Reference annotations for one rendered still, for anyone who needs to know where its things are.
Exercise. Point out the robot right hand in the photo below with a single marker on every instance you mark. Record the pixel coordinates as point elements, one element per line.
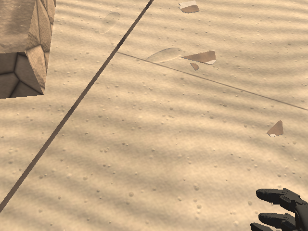
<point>288,200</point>

